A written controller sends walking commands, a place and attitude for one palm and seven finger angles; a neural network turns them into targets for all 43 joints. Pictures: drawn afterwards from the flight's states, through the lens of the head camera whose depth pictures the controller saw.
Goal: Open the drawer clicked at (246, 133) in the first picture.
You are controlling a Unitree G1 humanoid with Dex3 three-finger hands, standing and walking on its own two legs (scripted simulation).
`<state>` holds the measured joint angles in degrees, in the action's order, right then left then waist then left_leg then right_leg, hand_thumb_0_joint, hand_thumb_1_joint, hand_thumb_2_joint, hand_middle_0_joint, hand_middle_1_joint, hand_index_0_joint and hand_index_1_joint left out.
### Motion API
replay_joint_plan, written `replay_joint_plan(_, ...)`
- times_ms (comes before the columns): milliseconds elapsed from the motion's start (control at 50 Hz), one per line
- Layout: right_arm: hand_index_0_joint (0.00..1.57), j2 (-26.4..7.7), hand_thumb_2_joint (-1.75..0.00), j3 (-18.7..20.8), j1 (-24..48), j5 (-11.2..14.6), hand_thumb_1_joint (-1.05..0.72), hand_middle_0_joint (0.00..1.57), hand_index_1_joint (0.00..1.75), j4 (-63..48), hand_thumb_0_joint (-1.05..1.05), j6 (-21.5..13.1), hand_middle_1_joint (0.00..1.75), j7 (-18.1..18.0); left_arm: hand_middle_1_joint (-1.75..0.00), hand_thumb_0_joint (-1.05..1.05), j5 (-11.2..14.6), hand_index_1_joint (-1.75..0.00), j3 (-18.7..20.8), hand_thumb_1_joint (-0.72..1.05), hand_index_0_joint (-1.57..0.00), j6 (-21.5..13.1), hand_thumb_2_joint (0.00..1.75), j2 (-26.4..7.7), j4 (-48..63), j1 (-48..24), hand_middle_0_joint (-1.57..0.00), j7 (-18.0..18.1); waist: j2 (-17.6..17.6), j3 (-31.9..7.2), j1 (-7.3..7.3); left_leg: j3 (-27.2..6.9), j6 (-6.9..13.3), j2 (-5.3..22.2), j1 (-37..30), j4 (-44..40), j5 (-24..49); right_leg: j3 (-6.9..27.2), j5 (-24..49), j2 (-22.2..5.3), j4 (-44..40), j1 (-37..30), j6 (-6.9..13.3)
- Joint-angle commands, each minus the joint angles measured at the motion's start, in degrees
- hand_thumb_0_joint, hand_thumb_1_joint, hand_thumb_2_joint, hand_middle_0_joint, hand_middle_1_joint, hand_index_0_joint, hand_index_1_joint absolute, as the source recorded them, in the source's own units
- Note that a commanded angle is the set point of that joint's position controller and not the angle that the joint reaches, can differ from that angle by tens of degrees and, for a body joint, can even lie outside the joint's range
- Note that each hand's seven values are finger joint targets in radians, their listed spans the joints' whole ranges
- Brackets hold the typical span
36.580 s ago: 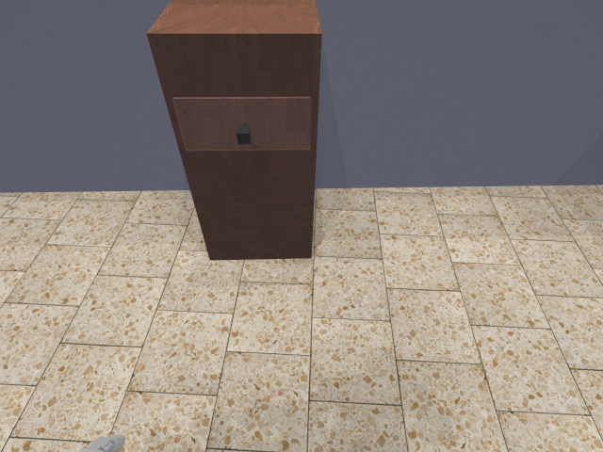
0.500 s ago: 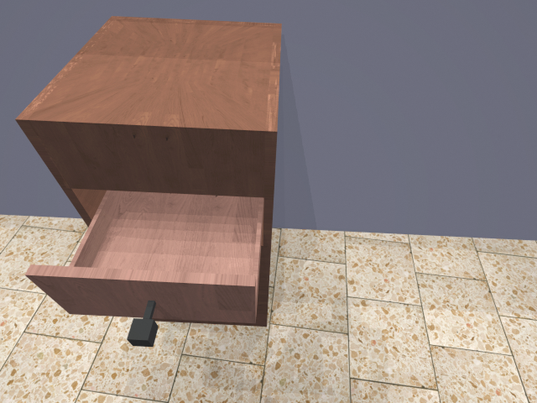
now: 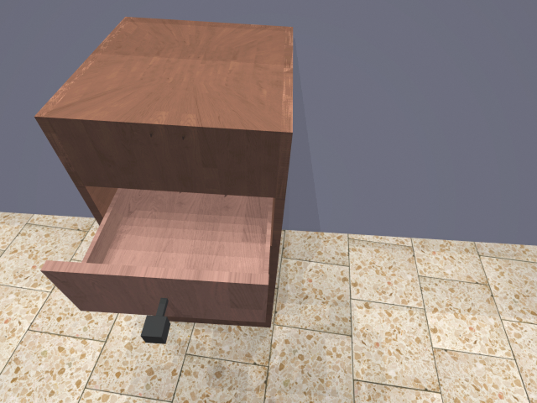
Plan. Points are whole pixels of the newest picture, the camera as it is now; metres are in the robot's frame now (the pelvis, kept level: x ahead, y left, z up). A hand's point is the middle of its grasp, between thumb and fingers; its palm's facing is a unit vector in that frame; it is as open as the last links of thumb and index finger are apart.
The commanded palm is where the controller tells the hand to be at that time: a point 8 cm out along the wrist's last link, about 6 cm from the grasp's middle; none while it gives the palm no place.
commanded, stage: shuffle to correct the standing spot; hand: left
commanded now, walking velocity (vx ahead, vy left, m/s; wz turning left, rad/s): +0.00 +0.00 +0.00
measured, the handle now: (159, 319) +0.27 +0.22 -0.12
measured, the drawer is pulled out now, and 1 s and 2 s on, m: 0.19 0.19 0.19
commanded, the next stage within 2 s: come to a stop and stand still in 0.32 s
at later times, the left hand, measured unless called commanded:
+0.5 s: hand out of the picture -0.03 +0.20 -0.18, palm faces -0.01 -0.95 -0.31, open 7.4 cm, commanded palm none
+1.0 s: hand out of the picture -0.05 +0.21 -0.19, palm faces -0.01 -0.98 -0.22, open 7.3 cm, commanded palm none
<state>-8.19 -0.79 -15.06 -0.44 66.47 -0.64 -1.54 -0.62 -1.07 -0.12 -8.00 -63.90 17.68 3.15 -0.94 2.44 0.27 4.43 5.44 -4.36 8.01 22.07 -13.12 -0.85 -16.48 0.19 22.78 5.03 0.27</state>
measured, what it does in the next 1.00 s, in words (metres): steps on the spot: right foot, then left foot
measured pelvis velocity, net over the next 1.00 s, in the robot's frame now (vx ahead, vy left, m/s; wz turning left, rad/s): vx -0.07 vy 0.02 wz -0.05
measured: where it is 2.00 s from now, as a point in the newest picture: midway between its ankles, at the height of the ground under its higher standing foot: outside the picture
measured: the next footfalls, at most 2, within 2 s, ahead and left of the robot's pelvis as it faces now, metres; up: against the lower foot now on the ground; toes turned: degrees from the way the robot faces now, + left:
right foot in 0.54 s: -0.06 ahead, -0.14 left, +0.00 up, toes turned -5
left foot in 0.88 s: -0.03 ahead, +0.13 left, +0.00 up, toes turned -6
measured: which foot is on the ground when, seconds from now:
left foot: down 0.00-0.56, up 0.58-0.86, down 0.88-1.00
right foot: down 0.00-0.28, up 0.30-0.52, down 0.54-0.90, up 0.92-1.00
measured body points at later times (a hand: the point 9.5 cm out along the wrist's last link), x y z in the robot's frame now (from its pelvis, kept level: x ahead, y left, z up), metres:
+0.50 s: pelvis -0.06 +0.00 -0.01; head -0.01 -0.02 +0.43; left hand -0.03 +0.25 -0.16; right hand +0.00 -0.24 -0.17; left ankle -0.01 +0.05 -0.74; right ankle -0.10 -0.13 -0.72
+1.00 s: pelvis -0.07 +0.02 -0.01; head -0.05 +0.04 +0.44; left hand -0.04 +0.26 -0.17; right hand -0.03 -0.23 -0.15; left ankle -0.08 +0.12 -0.74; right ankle -0.10 -0.11 -0.72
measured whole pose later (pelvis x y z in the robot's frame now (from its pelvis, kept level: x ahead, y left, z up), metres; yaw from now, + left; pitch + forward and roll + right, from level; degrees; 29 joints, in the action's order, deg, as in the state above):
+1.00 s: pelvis -0.07 +0.02 -0.01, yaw -3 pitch -1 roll +1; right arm -10.0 0.8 -13.2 -1.1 57.2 0.9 -0.5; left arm -1.1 1.9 3.2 -12.7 -58.0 15.6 2.4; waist -4.7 3.7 0.9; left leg 5.2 1.9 -0.8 11.0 29.0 -16.9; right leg -0.3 -28.7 -3.7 45.1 16.8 -0.7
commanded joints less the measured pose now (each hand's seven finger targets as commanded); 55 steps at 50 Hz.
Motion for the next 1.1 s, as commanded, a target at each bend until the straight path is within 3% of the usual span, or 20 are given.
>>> replay_joint_plan(0, 0.20, -6.8, -0.90, 1.1, -3.9, 0.3, -0.90, 0.20, 0.30, -0.8, 0.00, -0.7, 0.30, -0.6, -0.30, 0.00, -0.1, -0.30, 0.6, 0.90, -0.20, -0.5, 0.90, -5.0, 1.2, 4.7, -0.20, 0.2, 0.9, 2.2, -0.09, -10.3, -1.9, 10.7, -1.9, -4.4, 11.6, 4.2, 8.0, -6.1, -3.4, 5.6, 1.3)
replay_joint_plan(180, 0.20, -8.5, -0.90, 2.6, -2.7, 0.5, -0.90, 0.20, 0.30, -3.8, 0.00, 0.3, 0.30, -1.0, -0.30, 0.00, -0.2, -0.30, 2.1, 0.90, -0.20, 0.8, 0.90, -6.5, 3.6, 4.2, -0.20, 0.8, 3.4, 0.6, 0.47, -11.8, -1.9, 13.3, -3.8, -2.7, 26.7, 3.4, 7.6, -6.0, 2.6, 9.2, 1.0)
replay_joint_plan(240, 0.20, -9.5, -0.90, 3.4, -2.0, 0.3, -0.90, 0.20, 0.30, -5.3, 0.00, 1.1, 0.30, -1.0, -0.30, 0.00, -0.3, -0.30, 2.6, 0.90, -0.20, 1.6, 0.90, -7.1, 4.8, 3.1, -0.20, 0.9, 5.1, -0.7, 0.29, -14.2, 0.0, 16.4, -4.8, -3.7, 28.7, 1.9, -3.1, -4.3, 9.2, 13.0, 0.3)
replay_joint_plan(340, 0.20, -11.1, -0.90, 4.3, 3.3, -0.5, -0.90, 0.20, 0.30, -9.0, 0.00, 2.5, 0.30, -0.9, -0.30, 0.00, -0.7, -0.30, 4.1, 0.90, -0.20, 3.0, 0.90, -7.3, 5.9, 2.6, -0.20, 0.7, 2.8, -3.7, 1.18, -15.8, 6.6, 21.5, 2.2, -4.0, 24.5, 4.3, -13.1, -3.2, 30.5, 15.7, -0.2)
replay_joint_plan(420, 0.20, -11.8, -0.90, 4.7, 6.9, -0.9, -0.90, 0.20, 0.30, -11.0, 0.00, 3.1, 0.30, -0.3, -0.30, 0.00, -0.7, -0.30, 4.0, 0.90, -0.20, 3.3, 0.90, -6.8, 7.4, 1.5, -0.20, 0.3, 2.6, -4.0, 1.34, -13.1, 5.6, 20.1, 5.2, -3.1, 18.0, 2.7, -11.0, -3.4, 26.1, 13.7, -0.5)
replay_joint_plan(480, 0.20, -11.3, -0.90, 4.8, 5.7, -0.5, -0.90, 0.20, 0.30, -11.0, 0.00, 3.2, 0.30, 0.5, -0.30, 0.00, -1.1, -0.30, 3.0, 0.90, -0.20, 2.6, 0.90, -6.1, 7.5, 3.7, -0.20, 0.2, 1.2, -4.5, 1.60, -10.9, 2.2, 16.9, 7.9, -2.2, -1.1, 0.2, -3.4, -3.8, 8.7, 7.0, -0.1)
replay_joint_plan(500, 0.20, -10.4, -0.90, 4.7, 5.3, -0.1, -0.90, 0.20, 0.30, -11.3, 0.00, 3.4, 0.30, 0.7, -0.30, 0.00, -1.5, -0.30, 2.8, 0.90, -0.20, 2.1, 0.90, -7.3, 7.5, 3.8, -0.20, 0.3, -2.9, -2.7, 1.47, -8.5, -0.5, 12.9, 11.0, 1.0, -7.2, 1.8, -0.2, -4.5, 0.1, 5.1, 0.5)
replay_joint_plan(540, 0.20, -7.5, -0.90, 4.7, 4.3, 0.2, -0.90, 0.20, 0.30, -12.8, 0.00, 4.3, 0.30, 1.0, -0.30, 0.00, -1.9, -0.30, 3.3, 0.90, -0.20, 1.6, 0.90, -14.0, 9.8, 1.2, -0.20, 0.8, -14.0, 0.9, 0.26, -2.4, -6.7, 1.7, 14.9, 21.8, -13.1, 23.3, -15.6, -21.0, -13.2, 14.2, 9.8)
replay_joint_plan(560, 0.20, -9.1, -0.90, 5.3, 5.3, -0.5, -0.90, 0.20, 0.30, -13.5, 0.00, 4.9, 0.30, 1.4, -0.30, 0.00, -1.9, -0.30, 3.7, 0.90, -0.20, 1.6, 0.90, -16.3, 11.9, -3.2, -0.20, 0.9, -10.5, 1.3, -0.15, -4.2, -7.4, 2.3, 13.9, 34.3, -14.4, 23.4, -17.7, -23.8, -15.2, 19.6, 13.1)
replay_joint_plan(620, 0.20, -9.8, -0.90, 5.1, 4.3, -0.9, -0.90, 0.20, 0.30, -12.8, 0.00, 4.0, 0.30, 2.1, -0.30, 0.00, -1.1, -0.30, 4.0, 0.90, -0.20, 0.2, 0.90, -13.2, 12.8, -4.1, -0.20, 0.9, -5.9, 2.0, -0.59, -6.0, -7.5, 5.0, 22.9, 41.0, -7.7, 15.8, -1.0, -17.6, -10.0, 8.6, 9.9)
replay_joint_plan(700, 0.20, -8.6, -0.90, 4.1, 7.6, -0.4, -0.90, 0.20, 0.30, -14.4, 0.00, 2.7, 0.30, 2.3, -0.30, 0.00, -1.3, -0.30, 4.7, 0.90, -0.20, -0.9, 0.90, -13.3, 10.9, 2.6, -0.20, 0.4, -7.2, 0.0, 3.13, -2.4, -8.2, 5.5, 24.9, 28.5, -10.9, 12.6, 15.1, -17.5, -5.7, -4.0, 10.2)
replay_joint_plan(780, 0.20, -7.3, -0.90, 3.3, 6.1, 0.2, -0.90, 0.20, 0.30, -13.9, 0.00, 1.7, 0.30, 1.9, -0.30, 0.00, -1.5, -0.30, 5.0, 0.90, -0.20, -0.5, 0.90, -14.5, 10.2, 3.8, -0.20, 0.2, -8.0, -2.6, 3.05, 0.0, -7.1, 3.5, 12.7, 11.7, -9.9, 10.8, 25.1, -16.3, -0.7, -2.1, 8.8)
replay_joint_plan(820, 0.20, -6.8, -0.90, 3.1, 0.1, 0.4, -0.90, 0.20, 0.30, -11.3, 0.00, 1.1, 0.30, 1.5, -0.30, 0.00, -0.9, -0.30, 4.9, 0.90, -0.20, 0.0, 0.90, -13.5, 10.5, 1.1, -0.20, 0.0, -7.6, -3.1, 0.21, 1.3, -6.3, 2.6, 1.1, -0.1, 0.1, 6.5, 22.9, -12.0, 3.9, 3.7, 4.9)
replay_joint_plan(840, 0.20, -8.6, -0.90, 3.2, -2.7, 0.4, -0.90, 0.20, 0.30, -10.0, 0.00, 0.7, 0.30, 1.2, -0.30, 0.00, -0.6, -0.30, 4.4, 0.90, -0.20, 0.2, 0.90, -11.9, 11.0, 0.2, -0.20, -0.1, -3.2, -4.0, -0.90, -0.4, -5.1, 6.2, -5.1, -1.8, 5.3, 3.5, 18.0, -9.0, 7.9, 7.4, 2.8)
replay_joint_plan(880, 0.20, -14.2, -0.90, 4.4, -5.9, -0.2, -0.90, 0.20, 0.30, -9.8, 0.00, 1.0, 0.30, 0.7, -0.30, 0.00, -0.3, -0.30, 3.3, 0.90, -0.20, 0.8, 0.90, -7.2, 12.5, -1.9, -0.20, -0.5, 15.3, -2.8, -2.38, -16.5, 2.4, 20.4, -7.0, -3.7, 19.1, -3.2, -14.8, -1.9, 18.2, 19.0, -1.3)
replay_joint_plan(900, 0.20, -13.5, -0.90, 4.2, -5.2, -0.6, -0.90, 0.20, 0.30, -10.2, 0.00, 1.6, 0.30, 0.6, -0.30, 0.00, -0.5, -0.30, 3.2, 0.90, -0.20, 1.1, 0.90, -6.8, 13.0, -3.5, -0.20, -0.4, 11.3, 0.8, -2.48, -15.8, 4.4, 21.7, -0.9, -5.2, 15.9, -1.1, -18.1, -2.0, 23.2, 18.4, -0.8)
replay_joint_plan(920, 0.20, -11.4, -0.90, 3.3, -3.8, -0.7, -0.90, 0.20, 0.30, -9.8, 0.00, 1.0, 0.30, 0.3, -0.30, 0.00, -0.6, -0.30, 3.0, 0.90, -0.20, 1.6, 0.90, -6.7, 12.1, -4.5, -0.20, -0.3, 14.7, 1.7, -2.16, -16.8, 4.2, 19.8, 1.7, -7.2, 14.3, 0.6, -16.8, -3.2, 26.2, 17.5, -0.5)
replay_joint_plan(960, 0.20, -10.7, -0.90, 2.7, -0.2, -0.5, -0.90, 0.20, 0.30, -10.6, 0.00, 1.2, 0.30, -0.1, -0.30, 0.00, -0.4, -0.30, 3.2, 0.90, -0.20, 1.8, 0.90, -6.9, 10.6, -3.4, -0.20, -1.0, 12.5, 2.1, -0.45, -13.8, 4.0, 17.7, 3.7, -6.6, 14.4, 1.0, -12.2, -4.1, 27.8, 15.9, -0.4)
replay_joint_plan(1040, 0.20, -10.0, -0.90, 2.6, -0.9, -0.4, -0.90, 0.20, 0.30, -9.7, 0.00, 0.9, 0.30, -0.2, -0.30, 0.00, 0.0, -0.30, 2.6, 0.90, -0.20, 1.2, 0.90, -5.6, 9.3, -2.6, -0.20, -1.5, 7.9, -0.3, -0.08, -11.7, 3.7, 16.0, 1.3, -5.0, 14.9, -1.2, -7.7, -3.7, 15.0, 11.9, -0.9)
replay_joint_plan(1080, 0.20, -9.3, -0.90, 2.6, -1.2, -0.1, -0.90, 0.20, 0.30, -8.6, 0.00, 0.9, 0.30, -0.2, -0.30, 0.00, -0.1, -0.30, 2.6, 0.90, -0.20, 0.6, 0.90, -5.4, 7.7, 0.2, -0.20, -1.2, 4.0, -1.3, 1.39, -10.0, 1.4, 14.3, 3.3, -1.5, 10.8, -1.5, 2.0, -3.6, 3.0, 5.1, -1.1)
